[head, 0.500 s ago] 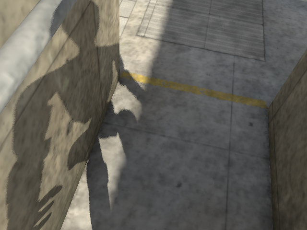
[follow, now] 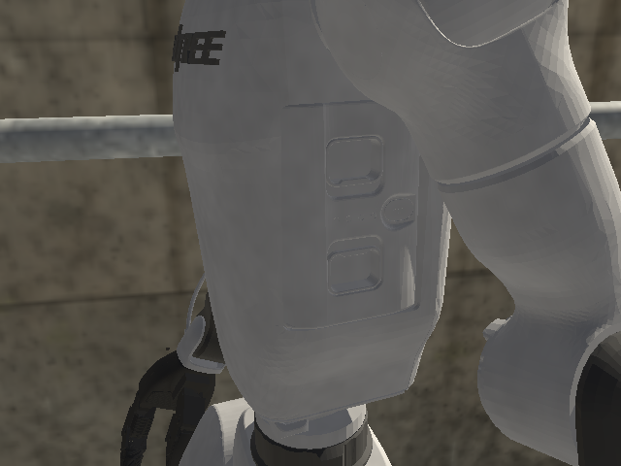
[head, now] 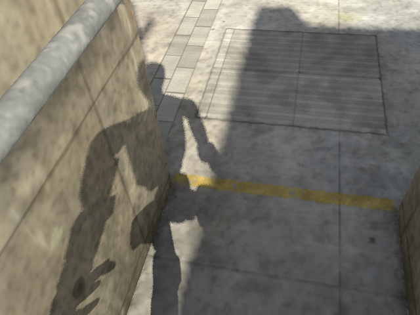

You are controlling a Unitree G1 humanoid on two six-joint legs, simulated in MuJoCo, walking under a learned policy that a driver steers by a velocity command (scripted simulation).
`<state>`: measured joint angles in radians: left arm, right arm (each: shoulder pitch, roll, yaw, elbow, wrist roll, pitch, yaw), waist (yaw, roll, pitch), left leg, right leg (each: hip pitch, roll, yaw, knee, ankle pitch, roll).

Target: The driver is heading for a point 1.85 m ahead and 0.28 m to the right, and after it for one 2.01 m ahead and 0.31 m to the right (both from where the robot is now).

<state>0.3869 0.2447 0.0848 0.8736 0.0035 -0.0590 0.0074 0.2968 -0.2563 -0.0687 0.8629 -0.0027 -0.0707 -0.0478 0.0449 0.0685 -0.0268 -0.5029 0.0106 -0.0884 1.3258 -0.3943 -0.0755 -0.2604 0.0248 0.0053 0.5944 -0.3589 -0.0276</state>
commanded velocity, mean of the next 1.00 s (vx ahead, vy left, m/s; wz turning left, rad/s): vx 0.08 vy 0.00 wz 0.00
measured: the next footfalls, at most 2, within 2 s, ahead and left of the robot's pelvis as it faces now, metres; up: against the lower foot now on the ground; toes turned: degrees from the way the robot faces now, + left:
left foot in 0.24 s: +0.20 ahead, +0.12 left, +0.00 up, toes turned -1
right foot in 0.50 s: +0.16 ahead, -0.15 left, +0.00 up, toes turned +5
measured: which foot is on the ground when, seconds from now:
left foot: up 0.00-0.22, down 0.24-1.00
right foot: down 0.00-0.28, up 0.30-0.48, down 0.50-1.00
